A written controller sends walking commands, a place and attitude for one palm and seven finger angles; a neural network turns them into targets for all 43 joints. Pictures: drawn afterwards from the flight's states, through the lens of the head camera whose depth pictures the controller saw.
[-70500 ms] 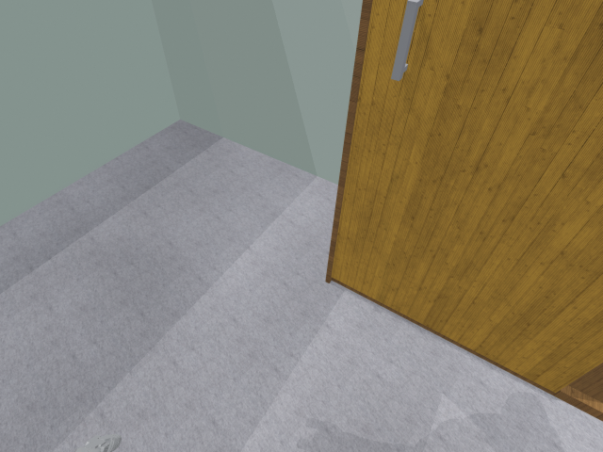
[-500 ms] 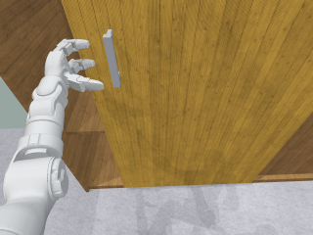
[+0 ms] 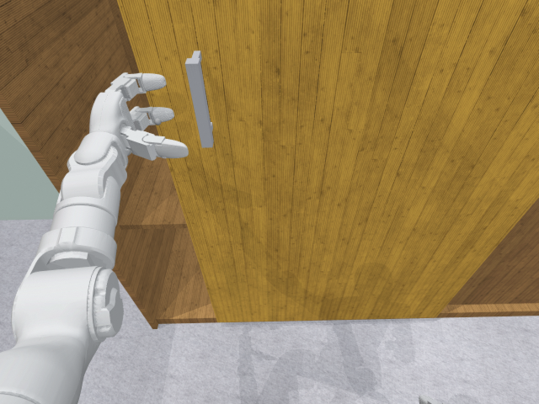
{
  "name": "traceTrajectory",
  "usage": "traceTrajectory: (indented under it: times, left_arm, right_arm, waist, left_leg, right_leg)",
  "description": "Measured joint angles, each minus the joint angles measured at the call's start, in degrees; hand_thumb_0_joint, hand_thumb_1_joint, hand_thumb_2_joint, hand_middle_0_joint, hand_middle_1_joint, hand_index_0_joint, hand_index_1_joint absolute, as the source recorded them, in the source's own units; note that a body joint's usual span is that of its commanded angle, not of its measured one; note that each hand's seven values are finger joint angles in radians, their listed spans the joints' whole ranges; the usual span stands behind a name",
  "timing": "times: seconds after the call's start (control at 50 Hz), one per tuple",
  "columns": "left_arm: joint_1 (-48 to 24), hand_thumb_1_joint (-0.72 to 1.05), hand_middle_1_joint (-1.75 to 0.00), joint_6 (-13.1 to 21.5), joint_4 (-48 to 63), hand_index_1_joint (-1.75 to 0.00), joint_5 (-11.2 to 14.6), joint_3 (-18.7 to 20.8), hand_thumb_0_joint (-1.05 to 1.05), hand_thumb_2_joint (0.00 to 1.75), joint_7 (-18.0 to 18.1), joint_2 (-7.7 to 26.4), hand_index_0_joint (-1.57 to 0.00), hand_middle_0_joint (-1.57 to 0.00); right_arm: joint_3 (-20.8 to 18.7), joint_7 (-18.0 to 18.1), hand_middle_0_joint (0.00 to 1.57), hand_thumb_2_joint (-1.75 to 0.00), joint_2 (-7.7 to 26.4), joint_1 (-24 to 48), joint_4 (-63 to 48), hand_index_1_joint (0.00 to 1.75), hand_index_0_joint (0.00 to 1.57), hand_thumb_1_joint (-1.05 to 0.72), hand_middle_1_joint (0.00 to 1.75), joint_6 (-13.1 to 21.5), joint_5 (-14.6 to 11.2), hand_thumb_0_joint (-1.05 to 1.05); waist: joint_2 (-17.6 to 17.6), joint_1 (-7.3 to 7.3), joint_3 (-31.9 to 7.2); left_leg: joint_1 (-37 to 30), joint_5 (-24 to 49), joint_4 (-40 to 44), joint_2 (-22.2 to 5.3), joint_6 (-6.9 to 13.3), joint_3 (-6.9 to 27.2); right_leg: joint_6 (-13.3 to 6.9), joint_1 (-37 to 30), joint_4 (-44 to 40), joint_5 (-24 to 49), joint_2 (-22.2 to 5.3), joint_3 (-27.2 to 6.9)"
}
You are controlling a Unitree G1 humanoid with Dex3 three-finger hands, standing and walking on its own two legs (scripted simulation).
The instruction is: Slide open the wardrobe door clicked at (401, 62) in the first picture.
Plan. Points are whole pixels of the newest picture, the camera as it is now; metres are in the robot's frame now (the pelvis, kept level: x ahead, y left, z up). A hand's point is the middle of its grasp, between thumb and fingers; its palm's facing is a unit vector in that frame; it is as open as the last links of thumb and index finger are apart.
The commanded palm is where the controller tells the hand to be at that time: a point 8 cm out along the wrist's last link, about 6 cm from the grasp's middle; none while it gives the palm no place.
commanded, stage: move the hooked fingers beside the handle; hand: left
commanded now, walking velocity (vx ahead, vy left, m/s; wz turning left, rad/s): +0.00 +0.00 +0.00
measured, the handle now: (202, 101) +0.53 +0.11 +0.21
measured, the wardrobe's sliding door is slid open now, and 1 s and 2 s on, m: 0.23 0.23 0.23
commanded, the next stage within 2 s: feel for the door with the fingertips in 0.16 s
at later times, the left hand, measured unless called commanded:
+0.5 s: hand (174, 125) +0.45 +0.14 +0.21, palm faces +0.00 -1.00 +0.02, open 14.0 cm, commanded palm +0.43 +0.19 +0.21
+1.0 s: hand (182, 116) +0.47 +0.13 +0.21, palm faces +0.02 -1.00 -0.01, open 14.0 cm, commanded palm +0.45 +0.18 +0.21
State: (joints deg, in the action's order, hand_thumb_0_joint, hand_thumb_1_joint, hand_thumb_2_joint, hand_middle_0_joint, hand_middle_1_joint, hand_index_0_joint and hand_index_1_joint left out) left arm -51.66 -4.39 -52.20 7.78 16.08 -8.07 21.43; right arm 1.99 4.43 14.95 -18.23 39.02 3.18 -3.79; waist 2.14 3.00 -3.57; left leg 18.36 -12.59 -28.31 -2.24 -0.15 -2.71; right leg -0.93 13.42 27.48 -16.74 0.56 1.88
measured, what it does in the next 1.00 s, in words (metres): stands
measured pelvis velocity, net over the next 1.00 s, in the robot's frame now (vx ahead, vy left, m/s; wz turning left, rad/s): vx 0.00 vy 0.00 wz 0.00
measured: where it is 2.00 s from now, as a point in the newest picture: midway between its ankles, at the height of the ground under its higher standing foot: outside the picture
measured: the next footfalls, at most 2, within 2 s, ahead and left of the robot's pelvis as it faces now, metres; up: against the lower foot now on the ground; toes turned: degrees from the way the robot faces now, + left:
none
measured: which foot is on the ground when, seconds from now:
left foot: down 0.00-1.00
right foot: down 0.00-1.00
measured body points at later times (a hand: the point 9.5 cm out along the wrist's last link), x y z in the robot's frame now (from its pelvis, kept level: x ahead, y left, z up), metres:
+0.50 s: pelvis +0.00 +0.01 +0.00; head +0.00 +0.00 +0.45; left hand +0.44 +0.20 +0.21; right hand +0.09 -0.25 -0.12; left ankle +0.02 +0.12 -0.74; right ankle -0.03 -0.11 -0.74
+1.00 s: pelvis +0.00 +0.00 +0.00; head +0.01 -0.01 +0.45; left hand +0.46 +0.19 +0.22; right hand +0.07 -0.26 -0.12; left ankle +0.02 +0.12 -0.74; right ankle -0.03 -0.11 -0.74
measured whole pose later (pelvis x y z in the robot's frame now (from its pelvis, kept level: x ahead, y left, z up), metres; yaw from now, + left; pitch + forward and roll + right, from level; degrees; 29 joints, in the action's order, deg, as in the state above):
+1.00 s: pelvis +0.00 +0.00 +0.00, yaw +0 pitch +3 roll +0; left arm -54.7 -3.2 -52.2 7.0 13.1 -3.6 17.5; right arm 1.2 3.8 14.8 -19.6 41.1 3.3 -3.2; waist 1.8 3.4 -2.8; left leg 19.3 -12.8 -29.0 -2.2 -0.2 -2.4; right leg -0.9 14.1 27.8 -16.9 0.6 2.2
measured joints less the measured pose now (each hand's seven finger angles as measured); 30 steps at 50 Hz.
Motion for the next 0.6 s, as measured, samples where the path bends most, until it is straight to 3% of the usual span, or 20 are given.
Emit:
traceTrajectory:
  times: [0.16,0.34,0.48,0.6]
  left_arm:
    - [3.1,-0.5,-1.2,1.7,5.4,-1.2,1.3,-1.8,-0.02,0.3,-0.8,-1.3,-0.3,-0.3]
    - [1.0,-0.5,-1.2,-0.3,4.3,-1.2,0.8,-2.4,-0.02,0.3,0.7,-1.8,-0.3,-0.3]
    - [1.1,-0.5,-1.2,-0.7,4.8,-1.2,1.3,-3.1,-0.02,0.3,1.9,-4.5,-0.3,-0.3]
    - [0.4,-0.5,-1.2,-0.3,5.0,-1.2,-0.1,-3.7,-0.02,0.3,4.3,-5.3,-0.3,-0.3]
  right_arm:
    - [-0.5,0.2,0.21,-0.9,0.4,-1.4,1.2,0.3,0.2,-0.9,0.3,0.3,-0.4,0.01]
    - [-0.6,0.1,0.21,-0.9,0.4,-0.5,1.2,0.3,0.2,-0.9,0.3,0.6,-0.3,0.01]
    - [-0.3,-0.3,0.21,-0.9,-0.1,0.1,1.3,0.3,0.2,-0.9,0.3,0.6,0.0,0.01]
    - [-0.3,-0.6,0.21,-0.9,-0.7,0.4,1.0,0.3,0.2,-0.9,0.3,0.8,0.3,0.01]
  waist:
    - [-0.2,-0.96,1.0]
    - [-0.1,-0.35,0.7]
    - [-0.1,-0.56,0.6]
    - [-0.4,-0.28,0.9]
  left_leg:
    - [-0.3,-0.3,-0.6,0.0,0.1,0.4]
    - [0.1,0.0,-0.4,0.2,0.3,0.3]
    - [0.0,0.0,-0.5,0.4,0.4,0.2]
    - [0.3,0.0,-0.6,0.3,0.3,0.1]
  right_leg:
    - [0.0,-0.8,0.0,-0.1,0.0,0.4]
    - [0.2,-0.3,-0.1,0.2,-0.2,0.3]
    - [0.4,-0.3,0.0,0.1,-0.3,0.2]
    - [0.3,0.1,0.3,0.1,-0.2,0.1]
